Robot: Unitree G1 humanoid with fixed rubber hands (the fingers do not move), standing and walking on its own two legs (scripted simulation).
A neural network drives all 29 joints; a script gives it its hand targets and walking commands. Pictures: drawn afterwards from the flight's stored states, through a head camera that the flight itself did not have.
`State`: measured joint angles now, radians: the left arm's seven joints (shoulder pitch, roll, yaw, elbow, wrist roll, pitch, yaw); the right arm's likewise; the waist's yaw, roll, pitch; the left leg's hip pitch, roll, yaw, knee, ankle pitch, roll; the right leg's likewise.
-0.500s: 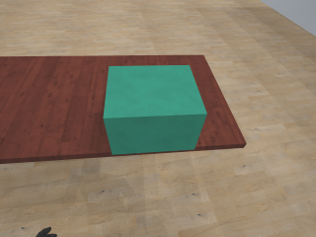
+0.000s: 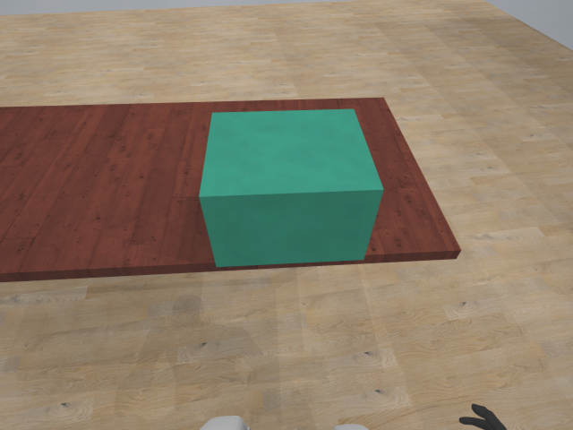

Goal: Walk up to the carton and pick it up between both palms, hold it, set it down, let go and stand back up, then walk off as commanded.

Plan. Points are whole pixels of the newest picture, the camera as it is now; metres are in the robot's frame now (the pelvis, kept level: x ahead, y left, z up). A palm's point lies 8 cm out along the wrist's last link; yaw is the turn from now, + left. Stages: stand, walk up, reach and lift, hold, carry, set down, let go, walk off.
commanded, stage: walk up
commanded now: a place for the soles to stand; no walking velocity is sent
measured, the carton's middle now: (287, 185) +0.53 +0.02 +0.02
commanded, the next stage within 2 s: none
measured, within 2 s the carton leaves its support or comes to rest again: neither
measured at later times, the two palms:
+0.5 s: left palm out of the picture +0.13 +0.31 -0.09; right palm out of the picture +0.00 -0.31 -0.11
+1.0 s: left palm (62, 396) +0.18 +0.35 -0.10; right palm (447, 359) +0.25 -0.24 -0.07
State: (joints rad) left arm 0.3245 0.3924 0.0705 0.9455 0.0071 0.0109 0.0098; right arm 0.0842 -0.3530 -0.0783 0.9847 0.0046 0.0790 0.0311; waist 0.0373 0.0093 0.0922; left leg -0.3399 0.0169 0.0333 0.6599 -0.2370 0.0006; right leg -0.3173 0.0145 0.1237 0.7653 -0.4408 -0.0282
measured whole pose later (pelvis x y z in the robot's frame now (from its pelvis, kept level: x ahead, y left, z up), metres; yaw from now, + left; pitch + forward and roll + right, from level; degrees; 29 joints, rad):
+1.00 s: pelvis +0.10 +0.04 +0.01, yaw +4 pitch -4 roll -1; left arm 0.16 0.40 0.00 0.85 -0.02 0.00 0.00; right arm 0.12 -0.35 0.01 0.85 0.03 -0.02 0.01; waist 0.02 -0.03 0.14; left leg -0.26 0.00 -0.01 0.63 -0.30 0.01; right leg -0.18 -0.06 -0.04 0.58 -0.32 0.05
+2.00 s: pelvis +0.13 +0.03 +0.03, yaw +6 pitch -2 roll +0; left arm 0.15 0.31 0.06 1.11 0.01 0.00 -0.01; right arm 0.18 -0.34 -0.03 1.09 0.00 -0.03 -0.03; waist -0.01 -0.01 0.05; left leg -0.14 -0.01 -0.06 0.39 -0.22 0.00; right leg -0.04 -0.06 -0.10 0.34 -0.25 0.04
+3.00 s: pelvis +0.10 +0.00 +0.00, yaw +3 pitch +0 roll -1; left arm -0.06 0.32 0.12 0.47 0.07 0.50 -0.01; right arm -0.14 -0.28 -0.09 1.01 -0.01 -0.11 0.05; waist 0.03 -0.05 0.22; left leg -0.40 0.06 -0.05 0.74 -0.34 -0.06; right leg -0.33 0.00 -0.07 0.71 -0.38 -0.01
